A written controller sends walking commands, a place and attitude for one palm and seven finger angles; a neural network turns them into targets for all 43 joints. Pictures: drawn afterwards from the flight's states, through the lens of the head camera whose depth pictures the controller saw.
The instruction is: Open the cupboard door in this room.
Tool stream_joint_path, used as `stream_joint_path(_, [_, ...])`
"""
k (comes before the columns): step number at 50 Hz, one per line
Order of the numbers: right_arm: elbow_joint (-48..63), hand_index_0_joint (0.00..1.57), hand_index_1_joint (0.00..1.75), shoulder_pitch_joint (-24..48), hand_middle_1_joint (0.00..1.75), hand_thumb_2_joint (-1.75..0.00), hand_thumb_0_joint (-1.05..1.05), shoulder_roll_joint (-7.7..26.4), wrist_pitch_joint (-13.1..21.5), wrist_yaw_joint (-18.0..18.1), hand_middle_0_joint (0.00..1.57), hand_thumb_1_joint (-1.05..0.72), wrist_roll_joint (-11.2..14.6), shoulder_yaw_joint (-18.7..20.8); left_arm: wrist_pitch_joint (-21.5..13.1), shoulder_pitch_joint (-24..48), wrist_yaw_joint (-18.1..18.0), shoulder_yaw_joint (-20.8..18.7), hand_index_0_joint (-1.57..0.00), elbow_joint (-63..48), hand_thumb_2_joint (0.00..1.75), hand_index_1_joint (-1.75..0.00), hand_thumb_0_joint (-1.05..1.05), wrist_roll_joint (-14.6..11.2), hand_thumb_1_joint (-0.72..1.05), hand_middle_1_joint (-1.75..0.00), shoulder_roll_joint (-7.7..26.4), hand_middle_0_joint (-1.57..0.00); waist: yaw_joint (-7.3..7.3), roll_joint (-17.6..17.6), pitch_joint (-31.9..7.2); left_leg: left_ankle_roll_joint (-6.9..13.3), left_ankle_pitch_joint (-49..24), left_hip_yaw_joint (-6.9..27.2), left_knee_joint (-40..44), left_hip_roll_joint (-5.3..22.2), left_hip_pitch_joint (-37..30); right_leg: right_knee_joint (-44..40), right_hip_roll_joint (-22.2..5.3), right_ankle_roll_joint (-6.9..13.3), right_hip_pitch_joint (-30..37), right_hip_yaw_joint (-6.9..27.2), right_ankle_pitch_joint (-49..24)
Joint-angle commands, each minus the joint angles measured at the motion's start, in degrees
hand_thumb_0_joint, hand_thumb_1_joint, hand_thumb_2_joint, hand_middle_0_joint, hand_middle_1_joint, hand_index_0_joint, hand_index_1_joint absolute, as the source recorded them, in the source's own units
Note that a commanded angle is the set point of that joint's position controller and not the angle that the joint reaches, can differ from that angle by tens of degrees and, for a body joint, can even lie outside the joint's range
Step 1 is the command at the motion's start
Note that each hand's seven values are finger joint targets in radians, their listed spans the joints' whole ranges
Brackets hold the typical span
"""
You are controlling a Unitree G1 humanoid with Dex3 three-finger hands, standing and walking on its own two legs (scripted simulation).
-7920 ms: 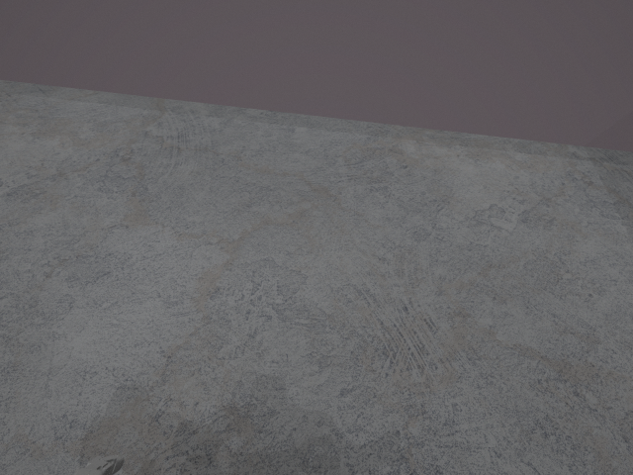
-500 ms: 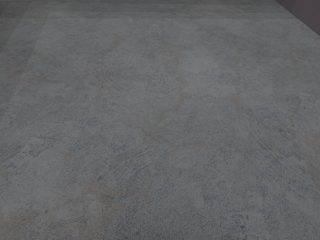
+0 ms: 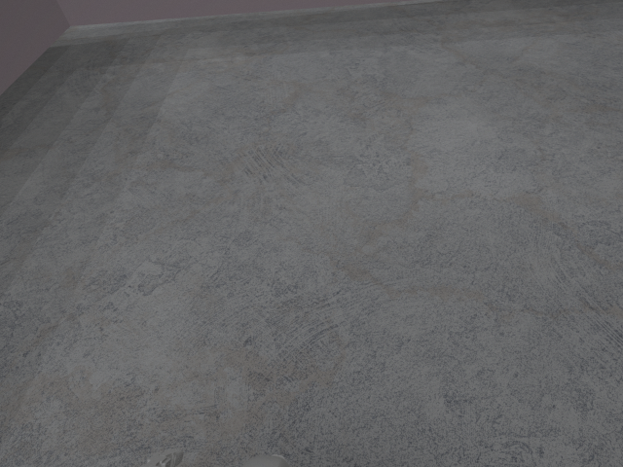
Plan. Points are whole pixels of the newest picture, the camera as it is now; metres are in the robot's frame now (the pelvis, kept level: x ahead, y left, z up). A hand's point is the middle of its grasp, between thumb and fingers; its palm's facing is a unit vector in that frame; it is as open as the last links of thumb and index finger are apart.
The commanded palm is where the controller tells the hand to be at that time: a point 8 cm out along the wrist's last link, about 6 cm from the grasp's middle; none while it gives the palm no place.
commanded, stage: turn or walk to find it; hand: left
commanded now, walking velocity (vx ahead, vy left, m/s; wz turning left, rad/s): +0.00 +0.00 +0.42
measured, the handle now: out of the picture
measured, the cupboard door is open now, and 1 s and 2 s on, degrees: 0 0 0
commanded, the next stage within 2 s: none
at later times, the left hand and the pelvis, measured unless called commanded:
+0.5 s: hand out of the picture -0.06 +0.25 -0.18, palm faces +0.28 -0.93 -0.26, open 7.4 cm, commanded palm none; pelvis -0.03 +0.03 +0.00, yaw +13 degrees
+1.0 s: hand out of the picture -0.05 +0.19 -0.14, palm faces +0.43 -0.86 -0.27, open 7.4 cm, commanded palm none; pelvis -0.04 -0.02 +0.00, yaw +27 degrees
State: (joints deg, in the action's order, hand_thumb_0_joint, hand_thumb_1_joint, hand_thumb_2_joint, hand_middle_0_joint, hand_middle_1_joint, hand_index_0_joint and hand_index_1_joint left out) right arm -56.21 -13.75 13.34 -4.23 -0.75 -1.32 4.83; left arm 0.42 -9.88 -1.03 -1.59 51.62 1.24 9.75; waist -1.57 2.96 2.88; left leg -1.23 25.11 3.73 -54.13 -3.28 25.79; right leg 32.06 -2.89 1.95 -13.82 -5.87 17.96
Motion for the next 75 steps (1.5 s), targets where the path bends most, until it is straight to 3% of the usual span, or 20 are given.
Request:
stream_joint_path(1, [3.27,0.2,0.3,-1.22,0.3,-0.9,0.0,4.16,0.85,-0.26,0.2,-0.9,-0.13,1.12,-1.25,1.47,-1.08,-2.7,-0.2,-3.99,0.9,-0.3,0.0,-0.24,0.9,-0.3,9.85,-0.2,-0.33,-10.51,-0.2,-1.8,-4.79,-0.42,-16.35,4.12,6.48,-15.09,-14.55,3.88,2.24,7.87,-14.81])
stream_joint_path(13, [4.43,0.2,0.3,6.88,0.3,-0.9,0.0,3.02,1.74,-0.07,0.2,-0.9,0.79,-0.71,-0.65,-7.12,-0.85,-3.89,-0.2,0.78,0.9,-0.3,0.0,0.62,0.9,-0.3,13.78,-0.2,4.58,-14.91,-3.77,-2.18,1.99,-7.1,7.62,4.93,-1.33,-9.69,-17.87,6.37,9.96,4.12,-28.95])
stream_joint_path(17, [3.44,0.2,0.3,2.11,0.3,-0.9,0.0,4.05,2.87,0.21,0.2,-0.9,0.76,-0.76,-0.01,-5.48,-0.68,-4.23,-0.2,1.48,0.9,-0.3,0.0,-0.03,0.9,-0.3,13.97,-0.2,1.31,-11.61,-6.28,-0.77,-11.17,-9.25,27.89,4.72,-14.66,-1.31,-16.43,1.55,5.26,-0.84,-25.62])
stream_joint_path(18, [3.23,0.2,0.3,0.35,0.3,-0.9,0.0,7.47,3.45,0.19,0.2,-0.9,0.51,-0.11,0.41,-6.0,-0.45,-3.92,-0.2,0.79,0.9,-0.3,0.0,-0.57,0.9,-0.3,12.28,-0.2,0.16,-3.02,-7.75,1.18,-19.37,-3.3,32.89,9.6,-22.86,6.59,-13.23,-1.68,-2.5,-3.36,-16.51])
stream_joint_path(19, [3.72,0.2,0.3,-0.93,0.3,-0.9,0.0,12.85,3.61,0.32,0.2,-0.9,0.2,1.12,0.66,-5.9,0.02,-2.99,-0.2,-0.99,0.9,-0.3,0.0,-0.7,0.9,-0.3,8.56,-0.2,-0.45,12.91,-7.35,6.97,-37.24,13.76,34.19,23.26,-29.0,17.71,-5.95,-5.72,-16.85,-5.22,10.69])
stream_joint_path(20, [3.01,0.2,0.3,-3.62,0.3,-0.9,0.0,14.82,3.14,0.8,0.2,-0.9,0.24,1.55,1.2,-2.48,-0.2,-2.24,-0.2,-2.57,0.9,-0.3,0.0,-0.17,0.9,-0.3,8.09,-0.2,-2.26,11.32,-6.27,11.71,-43.79,15.18,34.69,27.64,-24.95,26.04,-4.55,-5.82,-17.79,-0.85,18.9])
stream_joint_path(25, [4.77,0.2,0.3,4.84,0.3,-0.9,0.0,9.23,3.84,1.82,0.2,-0.9,0.29,-0.22,1.56,-2.76,0.39,-2.97,-0.2,0.7,0.9,-0.3,0.0,-0.31,0.9,-0.3,8.89,-0.2,1.47,6.12,-3.02,9.68,-38.07,5.26,34.93,17.23,-18.28,32.29,-3.96,-6.5,-16.17,3.95,6.16])
stream_joint_path(33, [4.9,0.2,0.3,1.89,0.3,-0.9,0.0,9.98,3.28,1.45,0.2,-0.9,-0.11,0.75,1.39,0.66,0.02,-2.43,-0.2,-2.08,0.9,-0.3,0.0,-0.63,0.9,-0.3,7.28,-0.2,-0.26,5.34,-2.82,11.16,-33.5,10.74,34.58,16.88,-17.65,17.78,-1.45,-6.71,-11.65,3.74,8.4])
stream_joint_path(38, [6.1,0.2,0.3,4.23,0.3,-0.9,0.0,9.49,2.76,1.14,0.2,-0.9,0.09,1.2,0.27,-5.63,-0.21,-2.54,-0.2,-1.16,0.9,-0.3,0.0,-0.86,0.9,-0.3,7.57,-0.2,2.71,5.29,-5.22,8.32,-29.92,11.92,29.33,13.2,-10.96,-2.73,0.86,-5.75,2.31,2.03,-2.08])
stream_joint_path(39, [6.17,0.2,0.3,4.1,0.3,-0.9,0.0,8.23,2.83,0.92,0.2,-0.9,0.51,1.17,-0.28,-7.32,-0.41,-2.86,-0.2,-0.86,0.9,-0.3,0.0,-0.65,0.9,-0.3,9.31,-0.2,3.62,1.36,-5.67,5.84,-24.56,10.7,25.84,10.7,-6.36,-9.78,-1.27,-5.24,8.69,3.84,-6.95])
stream_joint_path(41, [8.64,0.2,0.3,4.34,0.3,-0.9,0.0,3.43,2.75,0.52,0.2,-0.9,0.7,0.52,-0.81,-8.38,-0.92,-4.21,-0.2,-1.79,0.9,-0.3,0.0,0.42,0.9,-0.3,17.11,-0.2,4.76,-19.27,-4.45,-0.21,7.6,-1.13,3.5,-0.48,7.44,-16.65,-24.25,5.01,11.19,24.52,-13.01])
stream_joint_path(45, [4.25,0.2,0.3,1.19,0.3,-0.9,0.0,4.79,1.0,-0.18,0.2,-0.9,-0.1,1.25,-0.94,1.21,-1.03,-2.97,-0.2,-4.06,0.9,-0.3,0.0,-0.21,0.9,-0.3,10.75,-0.2,0.07,-9.69,0.63,-0.91,-2.58,0.66,-15.97,4.3,6.26,-16.05,-16.3,4.24,0.54,10.96,-10.15])
stream_joint_path(48, [3.39,0.2,0.3,0.25,0.3,-0.9,0.0,4.42,0.86,-0.3,0.2,-0.9,-0.04,0.95,-1.47,-1.58,-1.05,-2.61,-0.2,-3.07,0.9,-0.3,0.0,-0.16,0.9,-0.3,9.81,-0.2,1.01,-12.09,-1.02,-2.42,-4.99,-1.09,-15.57,4.68,6.43,-14.75,-15.04,3.93,4.4,6.5,-17.25])
stream_joint_path(58, [4.26,0.2,0.3,6.46,0.3,-0.9,0.0,2.69,1.7,-0.12,0.2,-0.9,0.77,-0.67,-0.68,-7.27,-0.9,-3.86,-0.2,0.78,0.9,-0.3,0.0,0.6,0.9,-0.3,13.78,-0.2,4.58,-14.09,-3.38,-2.2,1.78,-7.22,7.29,5.24,-1.26,-10.47,-18.4,6.4,9.25,3.58,-26.49])
stream_joint_path(62, [3.36,0.2,0.3,2.12,0.3,-0.9,0.0,3.76,2.78,0.18,0.2,-0.9,0.74,-0.77,0.02,-5.87,-0.63,-4.15,-0.2,1.5,0.9,-0.3,0.0,-0.01,0.9,-0.3,13.94,-0.2,1.78,-11.72,-5.62,-0.8,-10.06,-9.67,26.2,4.68,-13.9,-2.54,-16.81,1.74,4.59,-0.95,-23.64])
stream_joint_path(63, [3.21,0.2,0.3,0.0,0.3,-0.9,0.0,6.68,3.4,0.11,0.2,-0.9,0.6,-0.12,0.41,-6.03,-0.47,-3.95,-0.2,0.93,0.9,-0.3,0.0,-0.48,0.9,-0.3,12.41,-0.2,0.29,-4.61,-7.01,0.78,-16.98,-4.67,32.36,8.68,-21.49,4.85,-14.28,-1.26,-2.06,-3.36,-16.43])
stream_joint_path(64, [3.62,0.2,0.3,-1.77,0.3,-0.9,0.0,12.31,3.66,0.24,0.2,-0.9,0.21,1.14,0.71,-5.43,-0.04,-3.23,-0.2,-0.87,0.9,-0.3,0.0,-0.71,0.9,-0.3,8.69,-0.2,-0.62,12.67,-6.3,5.85,-31.92,12.85,35.08,22.12,-26.92,16.44,-6.48,-5.49,-15.87,-5.71,8.53])
stream_joint_path(65, [2.68,0.2,0.3,-4.31,0.3,-0.9,0.0,14.38,3.26,0.75,0.2,-0.9,0.16,1.59,1.41,-1.67,-0.32,-2.33,-0.2,-2.59,0.9,-0.3,0.0,-0.13,0.9,-0.3,7.94,-0.2,-2.63,13.9,-6.09,10.9,-36.25,16.86,36.75,26.87,-22.99,24.92,-4.33,-5.84,-17.3,-0.95,19.08])
stream_joint_path(69, [4.43,0.2,0.3,4.36,0.3,-0.9,0.0,9.18,3.64,1.78,0.2,-0.9,0.16,-0.1,1.66,-1.49,0.41,-3.12,-0.2,0.35,0.9,-0.3,0.0,-0.23,0.9,-0.3,8.81,-0.2,1.32,6.25,-1.34,9.61,-28.06,8.08,37.16,18.4,-15.46,32.31,-4.28,-5.94,-16.74,4.18,6.49])
stream_joint_path(75, [4.41,0.2,0.3,1.78,0.3,-0.9,0.0,8.94,3.85,1.65,0.2,-0.9,0.35,0.31,1.7,-1.24,0.13,-2.81,-0.2,0.08,0.9,-0.3,0.0,-0.3,0.9,-0.3,8.48,-0.2,0.42,3.99,-3.19,10.57,-28.87,9.3,37.33,17.04,-18.93,27.3,-3.02,-7.11,-15.88,4.69,4.99])
